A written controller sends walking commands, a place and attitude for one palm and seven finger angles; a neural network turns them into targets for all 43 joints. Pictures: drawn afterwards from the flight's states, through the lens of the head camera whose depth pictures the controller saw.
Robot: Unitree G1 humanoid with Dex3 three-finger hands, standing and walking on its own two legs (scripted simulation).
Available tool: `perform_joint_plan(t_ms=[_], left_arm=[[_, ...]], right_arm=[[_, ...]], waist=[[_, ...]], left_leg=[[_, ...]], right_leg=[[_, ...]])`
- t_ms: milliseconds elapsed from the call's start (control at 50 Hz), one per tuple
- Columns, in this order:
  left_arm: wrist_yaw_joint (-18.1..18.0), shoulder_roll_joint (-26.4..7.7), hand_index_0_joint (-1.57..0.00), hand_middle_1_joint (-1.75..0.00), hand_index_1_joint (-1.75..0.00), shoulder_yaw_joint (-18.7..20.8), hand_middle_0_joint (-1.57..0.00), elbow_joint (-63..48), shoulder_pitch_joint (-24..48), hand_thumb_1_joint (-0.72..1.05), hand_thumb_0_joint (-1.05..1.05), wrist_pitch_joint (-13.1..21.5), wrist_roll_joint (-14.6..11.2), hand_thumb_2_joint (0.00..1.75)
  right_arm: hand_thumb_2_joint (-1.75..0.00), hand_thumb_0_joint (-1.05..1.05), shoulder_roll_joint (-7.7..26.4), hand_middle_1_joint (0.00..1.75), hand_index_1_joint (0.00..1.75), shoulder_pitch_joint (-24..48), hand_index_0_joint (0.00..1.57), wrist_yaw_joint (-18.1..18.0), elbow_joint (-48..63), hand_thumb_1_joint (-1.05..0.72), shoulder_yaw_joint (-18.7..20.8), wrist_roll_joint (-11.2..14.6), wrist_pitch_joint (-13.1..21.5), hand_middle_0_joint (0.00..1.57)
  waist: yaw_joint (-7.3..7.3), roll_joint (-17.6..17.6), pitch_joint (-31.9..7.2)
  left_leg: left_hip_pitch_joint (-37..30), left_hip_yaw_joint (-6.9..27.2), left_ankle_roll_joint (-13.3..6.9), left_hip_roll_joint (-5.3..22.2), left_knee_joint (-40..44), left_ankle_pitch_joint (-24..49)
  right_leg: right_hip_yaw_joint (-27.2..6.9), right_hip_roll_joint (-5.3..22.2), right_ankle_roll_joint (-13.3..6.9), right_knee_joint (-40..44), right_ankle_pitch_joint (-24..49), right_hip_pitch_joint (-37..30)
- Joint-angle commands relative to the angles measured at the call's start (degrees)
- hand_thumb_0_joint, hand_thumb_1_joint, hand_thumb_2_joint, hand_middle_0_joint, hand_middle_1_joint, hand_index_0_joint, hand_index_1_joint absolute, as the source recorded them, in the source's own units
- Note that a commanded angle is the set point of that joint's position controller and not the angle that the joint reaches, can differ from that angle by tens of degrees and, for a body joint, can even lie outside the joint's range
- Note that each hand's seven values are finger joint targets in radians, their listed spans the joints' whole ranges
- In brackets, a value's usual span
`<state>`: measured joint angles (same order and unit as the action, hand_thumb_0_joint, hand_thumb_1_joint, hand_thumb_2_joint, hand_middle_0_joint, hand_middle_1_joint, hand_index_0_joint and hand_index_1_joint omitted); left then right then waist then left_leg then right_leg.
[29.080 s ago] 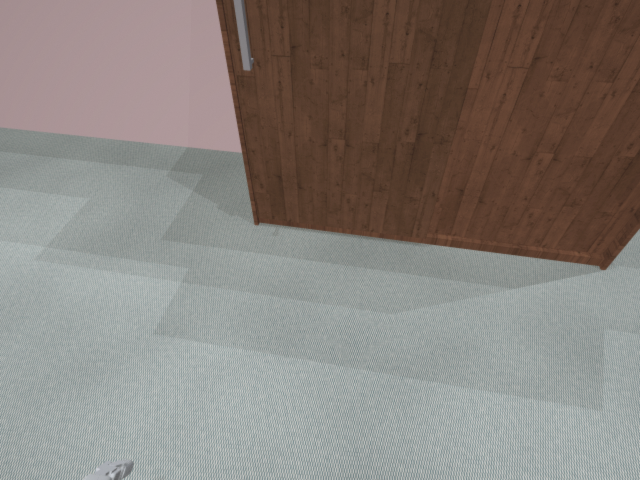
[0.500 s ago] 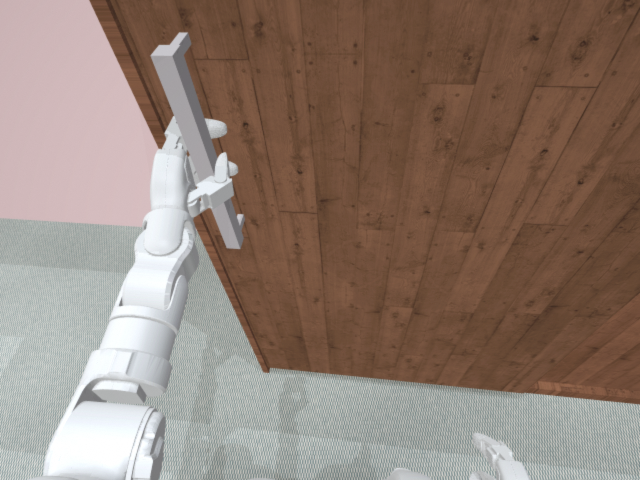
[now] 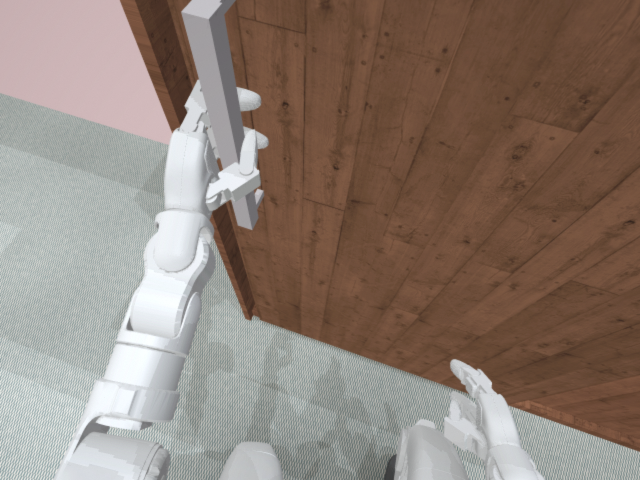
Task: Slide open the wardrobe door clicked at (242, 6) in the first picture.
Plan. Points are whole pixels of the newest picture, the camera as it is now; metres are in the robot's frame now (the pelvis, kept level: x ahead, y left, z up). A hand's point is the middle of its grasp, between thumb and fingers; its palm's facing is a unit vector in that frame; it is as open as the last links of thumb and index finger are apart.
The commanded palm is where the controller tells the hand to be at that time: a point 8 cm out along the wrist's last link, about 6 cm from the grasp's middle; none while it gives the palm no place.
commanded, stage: step sideways, sliding the door along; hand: left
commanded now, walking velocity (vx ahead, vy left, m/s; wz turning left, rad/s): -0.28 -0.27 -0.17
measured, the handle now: (240, 135) +0.43 +0.20 +0.12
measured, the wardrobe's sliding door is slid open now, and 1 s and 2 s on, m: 0.03 0.25 0.48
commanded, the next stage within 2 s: none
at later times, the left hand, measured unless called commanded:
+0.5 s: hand (347, 197) +0.37 +0.07 +0.13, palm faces +0.27 -0.96 +0.02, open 6.8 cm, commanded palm +0.33 +0.05 +0.13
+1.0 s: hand (465, 232) +0.36 -0.05 +0.13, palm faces +0.30 -0.95 -0.09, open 6.7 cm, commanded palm +0.32 -0.07 +0.12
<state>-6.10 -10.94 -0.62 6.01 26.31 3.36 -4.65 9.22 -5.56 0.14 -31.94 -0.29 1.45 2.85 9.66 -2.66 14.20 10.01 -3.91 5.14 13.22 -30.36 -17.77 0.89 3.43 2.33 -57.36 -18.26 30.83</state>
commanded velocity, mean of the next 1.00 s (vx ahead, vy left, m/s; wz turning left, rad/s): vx -0.22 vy -0.28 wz -0.14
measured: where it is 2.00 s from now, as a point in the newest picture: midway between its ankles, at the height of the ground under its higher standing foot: outside the picture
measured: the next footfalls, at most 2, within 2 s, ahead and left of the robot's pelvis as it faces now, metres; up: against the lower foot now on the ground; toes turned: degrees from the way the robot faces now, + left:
right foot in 0.16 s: +0.15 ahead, -0.19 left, +0.00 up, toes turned -5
left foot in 0.46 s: +0.07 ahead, +0.01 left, +0.00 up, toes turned +9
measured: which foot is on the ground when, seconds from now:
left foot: down 0.00-0.16, up 0.18-0.44, down 0.46-0.96, up 0.98-1.00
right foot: up 0.00-0.14, down 0.16-0.46, up 0.48-0.94, down 0.96-1.00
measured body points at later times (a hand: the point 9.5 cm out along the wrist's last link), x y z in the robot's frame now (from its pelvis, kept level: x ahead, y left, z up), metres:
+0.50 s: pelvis +0.03 -0.10 -0.02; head +0.13 -0.08 +0.42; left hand +0.35 +0.12 +0.13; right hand +0.24 -0.34 -0.11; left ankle +0.03 +0.00 -0.74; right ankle +0.10 -0.20 -0.72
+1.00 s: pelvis +0.00 -0.22 -0.02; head +0.07 -0.24 +0.43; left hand +0.34 +0.00 +0.14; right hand +0.21 -0.42 -0.11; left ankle +0.02 -0.01 -0.73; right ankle +0.01 -0.33 -0.74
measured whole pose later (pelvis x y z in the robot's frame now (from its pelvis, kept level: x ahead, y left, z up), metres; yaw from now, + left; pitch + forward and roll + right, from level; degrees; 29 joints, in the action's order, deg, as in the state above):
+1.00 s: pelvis +0.00 -0.22 -0.02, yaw -4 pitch -2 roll -2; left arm -12.2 -8.6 7.2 -3.3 13.3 1.5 -5.0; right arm 12.4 -4.9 0.0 -30.9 -0.5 2.2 6.4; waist 5.5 -6.5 11.1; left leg 19.0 -2.9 4.7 15.0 -41.6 -24.0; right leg 6.6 -0.4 -0.9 -31.6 -15.2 14.3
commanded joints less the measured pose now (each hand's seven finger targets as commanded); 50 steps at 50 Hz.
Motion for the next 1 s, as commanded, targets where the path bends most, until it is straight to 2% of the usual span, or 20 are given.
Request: perform_joint_plan(t_ms=[0, 100, 120, 160, 200, 260, 380, 400, 420, 440, 460, 480, 500, 600, 740, 840, 900, 940, 960, 980], left_arm=[[5.07, 5.85, -0.45, -1.4, -1.4, -11.93, -0.45, -22.98, 22.0, 0.9, 0.0, 6.87, 1.47, 0.9], [3.11, 1.47, -0.45, -1.4, -1.4, -7.92, -0.45, -27.67, 14.11, 0.9, 0.0, 8.2, 1.02, 0.9], [2.72, -0.5, -0.45, -1.4, -1.4, -6.36, -0.45, -29.29, 11.51, 0.9, 0.0, 8.31, 1.34, 0.9], [1.47, -7.4, -0.45, -1.4, -1.4, -0.96, -0.45, -30.03, 4.53, 0.9, 0.0, 7.24, 2.2, 0.9], [0.81, -6.1, -0.45, -1.4, -1.4, 0.38, -0.45, -32.88, -1.39, 0.9, 0.0, 7.25, 1.28, 0.9], [-1.04, -3.78, -0.45, -1.4, -1.4, 0.18, -0.45, -40.4, -0.2, 0.9, 0.0, 11.47, 1.18, 0.9], [-0.66, 0.02, -0.45, -1.4, -1.4, -5.76, -0.45, -42.1, -1.33, 0.9, 0.0, 14.32, 2.61, 0.9], [-0.26, 0.12, -0.45, -1.4, -1.4, -7.12, -0.45, -43.54, -0.17, 0.9, 0.0, 14.66, 2.26, 0.9], [0.7, 2.18, -0.45, -1.4, -1.4, -10.04, -0.45, -43.11, -0.11, 0.9, 0.0, 14.57, 1.87, 0.9], [1.42, 3.55, -0.45, -1.4, -1.4, -10.92, -0.45, -44.78, 0.06, 0.9, 0.0, 14.51, 2.17, 0.9], [1.47, 4.27, -0.45, -1.4, -1.4, -11.25, -0.45, -41.3, 0.54, 0.9, 0.0, 14.52, 4.41, 0.9], [1.46, 5.22, -0.45, -1.4, -1.4, -12.07, -0.45, -42.33, 2.03, 0.9, 0.0, 13.85, 4.61, 0.9], [1.58, 6.07, -0.45, -1.4, -1.4, -12.43, -0.45, -45.95, 5.43, 0.9, 0.0, 13.7, 4.35, 0.9], [2.86, 8.55, -0.45, -1.4, -1.4, -15.78, -0.45, -39.44, 2.31, 0.9, 0.0, 8.45, 4.57, 0.9], [2.99, 7.95, -0.45, -1.4, -1.4, -14.23, -0.45, -34.41, 2.68, 0.9, 0.0, 6.81, 3.7, 0.9], [1.84, 6.64, -0.45, -1.4, -1.4, -12.66, -0.45, -32.17, 3.73, 0.9, 0.0, 6.88, 2.51, 0.9], [1.16, 3.93, -0.45, -1.4, -1.4, -10.9, -0.45, -32.96, 4.65, 0.9, 0.0, 6.86, 2.74, 0.9], [0.52, -0.85, -0.45, -1.4, -1.4, -8.63, -0.45, -33.4, 4.05, 0.9, 0.0, 7.09, 3.45, 0.9], [-0.12, -2.21, -0.45, -1.4, -1.4, -6.74, -0.45, -31.84, 1.25, 0.9, 0.0, 6.78, 3.86, 0.9], [-0.13, -1.92, -0.45, -1.4, -1.4, -5.8, -0.45, -32.47, -0.91, 0.9, 0.0, 6.93, 2.82, 0.9]], right_arm=[[-0.9, 0.0, 10.36, 0.3, 0.3, -0.68, 0.2, -0.63, 7.99, -0.9, 4.57, 0.06, 3.37, 0.2], [-0.9, 0.0, 8.46, 0.3, 0.3, 1.0, 0.2, -0.39, 9.09, -0.9, 3.17, 1.54, 5.07, 0.2], [-0.9, 0.0, 7.27, 0.3, 0.3, 2.01, 0.2, -0.35, 9.64, -0.9, 2.71, 2.34, 5.01, 0.2], [-0.9, 0.0, 4.76, 0.3, 0.3, 5.67, 0.2, -1.87, 10.51, -0.9, 1.62, 1.89, 4.9, 0.2], [-0.9, 0.0, 6.33, 0.3, 0.3, 1.55, 0.2, -2.24, 7.98, -0.9, 2.46, 1.28, 4.99, 0.2], [-0.9, 0.0, 4.96, 0.3, 0.3, 4.89, 0.2, -2.35, 6.06, -0.9, 0.55, 1.16, 4.74, 0.2], [-0.9, 0.0, 6.91, 0.3, 0.3, 3.73, 0.2, -2.28, 6.61, -0.9, 2.27, 0.66, 1.79, 0.2], [-0.9, 0.0, 7.8, 0.3, 0.3, 3.82, 0.2, -2.48, 6.86, -0.9, 2.73, 0.59, 1.32, 0.2], [-0.9, 0.0, 8.72, 0.3, 0.3, 2.88, 0.2, -2.24, 7.31, -0.9, 3.46, 0.32, 1.19, 0.2], [-0.9, 0.0, 12.12, 0.3, 0.3, 2.87, 0.2, -1.37, 9.07, -0.9, 4.95, 0.07, 2.19, 0.2], [-0.9, 0.0, 11.45, 0.3, 0.3, 2.18, 0.2, 0.1, 9.15, -0.9, 4.31, -0.69, 3.33, 0.2], [-0.9, 0.0, 11.1, 0.3, 0.3, 3.71, 0.2, 0.52, 9.93, -0.9, 4.01, -0.74, 4.18, 0.2], [-0.9, 0.0, 10.04, 0.3, 0.3, 2.73, 0.2, 0.42, 9.58, -0.9, 3.97, -0.99, 4.89, 0.2], [-0.9, 0.0, 12.07, 0.3, 0.3, 0.73, 0.2, 1.71, 10.35, -0.9, 4.97, -0.43, 4.39, 0.2], [-0.9, 0.0, 10.16, 0.3, 0.3, -1.67, 0.2, 1.06, 9.53, -0.9, 4.11, -0.62, 5.71, 0.2], [-0.9, 0.0, 9.27, 0.3, 0.3, -0.75, 0.2, 0.46, 9.42, -0.9, 3.44, -0.22, 6.56, 0.2], [-0.9, 0.0, 8.17, 0.3, 0.3, 0.4, 0.2, 0.18, 8.93, -0.9, 2.89, 1.14, 6.3, 0.2], [-0.9, 0.0, 5.07, 0.3, 0.3, 3.11, 0.2, -0.96, 9.71, -0.9, 2.0, 1.77, 5.69, 0.2], [-0.9, 0.0, 4.91, 0.3, 0.3, 5.51, 0.2, -1.88, 9.08, -0.9, 1.36, 0.68, 5.82, 0.2], [-0.9, 0.0, 5.96, 0.3, 0.3, 2.22, 0.2, -2.24, 8.07, -0.9, 2.24, 0.92, 5.51, 0.2]], waist=[[-12.23, -18.82, -30.02], [-10.96, -15.2, -29.24], [-9.66, -7.67, -30.81], [-7.74, 18.6, -32.07], [-7.77, 22.45, -32.8], [-8.67, 17.49, -35.83], [-10.31, 10.86, -36.56], [-11.23, 5.51, -36.37], [-12.01, -0.88, -35.56], [-10.01, -16.41, -36.95], [-9.88, -8.57, -36.61], [-10.07, -6.76, -32.56], [-10.99, -10.3, -32.56], [-10.49, -8.42, -27.16], [-10.99, -18.23, -28.55], [-11.73, -19.02, -28.81], [-10.62, -10.44, -29.57], [-9.47, 14.76, -30.63], [-7.06, 17.55, -30.2], [-6.88, 21.77, -31.86]], left_leg=[[-26.13, -1.28, -8.2, 6.8, 1.02, 60.8], [-19.33, -2.32, -7.48, 5.85, -8.85, 53.27], [-14.17, -2.55, -8.92, 2.79, -15.09, 42.65], [11.21, -0.57, -6.21, -11.03, -34.2, -24.52], [12.87, 5.73, -2.64, -10.25, -38.73, -24.1], [18.66, 5.3, -1.39, -11.03, -35.61, -20.16], [1.2, 0.47, -1.79, -9.22, -3.82, 0.13], [-7.6, 1.16, -2.47, -5.81, 1.69, 11.2], [-19.8, 9.03, -6.78, 4.03, 5.66, 36.89], [-26.97, 26.83, -16.0, 22.22, 5.23, 71.5], [-22.57, 22.62, -18.35, 22.42, 2.24, 71.42], [-17.22, 16.59, -16.92, 21.04, 3.6, 60.77], [-17.79, 16.18, -15.86, 19.63, 2.31, 60.3], [-18.35, 2.81, -9.37, 11.38, 4.33, 53.23], [-21.73, -2.29, -8.89, 9.01, 5.56, 55.01], [-20.36, -1.52, -8.7, 10.37, 2.45, 51.56], [-11.89, -1.52, -5.92, 5.64, -4.57, 33.16], [7.8, -3.65, -3.65, -5.49, -20.31, -13.31], [13.61, 0.06, -5.0, -10.59, -30.31, -23.27], [14.94, 3.14, -3.06, -11.18, -36.85, -23.16]], right_leg=[[6.33, -3.33, 0.92, 10.03, 1.52, 0.7], [6.85, -4.93, -0.27, 29.76, 14.68, -16.59], [5.02, -3.0, -0.71, 34.14, 29.01, -24.52], [-13.47, 15.39, -7.73, 28.51, 83.68, -36.06], [-13.1, 15.88, -6.15, 28.32, 75.85, -34.65], [-11.39, 13.9, -11.75, 26.47, 72.68, -44.95], [-7.8, 11.99, -10.55, 24.01, 61.01, -33.03], [-5.29, 9.61, -8.35, 21.83, 50.05, -25.58], [-2.73, 5.38, -4.45, 16.33, 26.18, -11.38], [-1.45, -1.04, -0.58, 2.76, -12.56, 2.39], [-7.37, -1.38, -1.89, -7.83, -17.33, 0.55], [-7.55, -1.93, -1.64, -12.04, -14.16, 1.53], [-6.74, -1.17, -1.28, -13.85, -14.72, 3.42], [0.37, -1.36, 0.76, -12.28, -5.45, 5.88], [5.45, -3.79, 1.83, 4.04, -4.43, -1.16], [5.12, -4.75, 0.74, 21.2, -1.76, -9.6], [4.49, -3.39, 0.1, 36.19, 16.48, -21.91], [-8.05, 11.17, -5.33, 35.04, 54.92, -31.96], [-13.1, 15.45, -8.66, 33.46, 64.24, -30.16], [-13.59, 14.99, -8.16, 31.7, 66.57, -32.3]])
